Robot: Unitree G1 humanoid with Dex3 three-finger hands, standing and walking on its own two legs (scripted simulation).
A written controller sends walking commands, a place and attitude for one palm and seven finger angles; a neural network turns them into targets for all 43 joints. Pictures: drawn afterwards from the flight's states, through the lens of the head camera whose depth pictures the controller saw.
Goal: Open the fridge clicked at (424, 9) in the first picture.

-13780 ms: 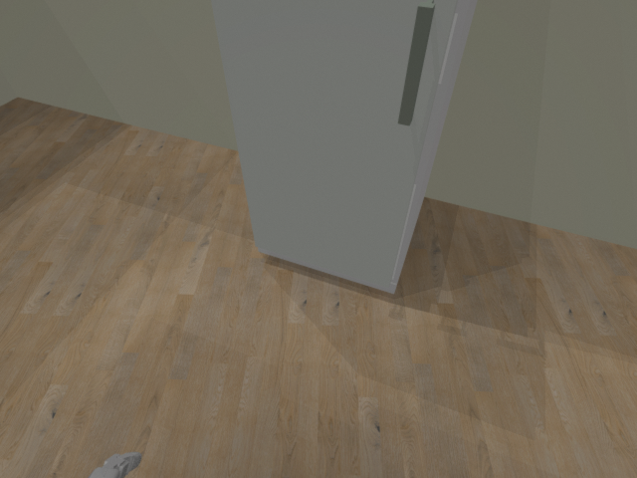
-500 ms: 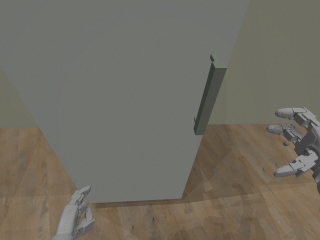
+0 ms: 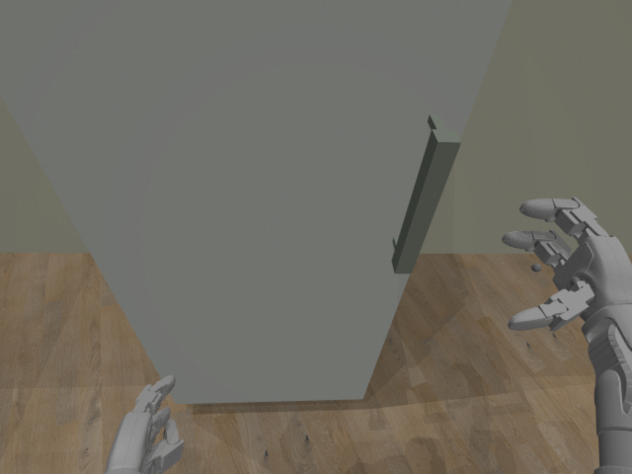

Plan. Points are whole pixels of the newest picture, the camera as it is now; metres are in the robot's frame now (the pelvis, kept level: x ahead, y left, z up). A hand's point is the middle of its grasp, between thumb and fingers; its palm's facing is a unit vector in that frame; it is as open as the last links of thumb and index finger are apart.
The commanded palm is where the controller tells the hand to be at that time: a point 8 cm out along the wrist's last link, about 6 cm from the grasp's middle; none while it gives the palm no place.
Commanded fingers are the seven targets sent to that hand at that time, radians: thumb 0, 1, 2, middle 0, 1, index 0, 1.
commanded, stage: move the hooked fingers beside the handle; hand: right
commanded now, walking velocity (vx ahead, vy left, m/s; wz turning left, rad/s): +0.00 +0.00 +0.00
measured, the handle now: (416, 201) +0.45 -0.12 +0.13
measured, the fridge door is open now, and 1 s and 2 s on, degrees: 0 0 0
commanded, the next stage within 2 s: feel for the door with the fingertips in 1.68 s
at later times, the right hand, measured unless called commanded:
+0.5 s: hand (498, 237) +0.37 -0.21 +0.15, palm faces +0.00 +1.00 -0.04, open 14.0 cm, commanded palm +0.35 -0.25 +0.15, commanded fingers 0.00 0.50 -0.30 0.30 1.20 0.30 1.20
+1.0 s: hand (465, 214) +0.41 -0.17 +0.15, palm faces -0.03 +1.00 -0.02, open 14.0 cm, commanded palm +0.38 -0.23 +0.14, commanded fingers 0.00 0.50 -0.30 0.30 1.20 0.30 1.20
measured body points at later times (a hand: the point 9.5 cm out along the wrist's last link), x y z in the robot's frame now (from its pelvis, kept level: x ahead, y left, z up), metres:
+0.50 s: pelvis +0.00 +0.01 +0.00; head +0.01 +0.03 +0.45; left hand +0.14 +0.27 -0.09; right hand +0.36 -0.26 +0.15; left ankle +0.01 +0.10 -0.73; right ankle -0.01 -0.10 -0.73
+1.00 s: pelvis +0.00 +0.01 +0.00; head +0.02 +0.02 +0.45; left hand +0.12 +0.26 -0.10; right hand +0.40 -0.23 +0.15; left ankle +0.01 +0.10 -0.73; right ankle -0.01 -0.10 -0.73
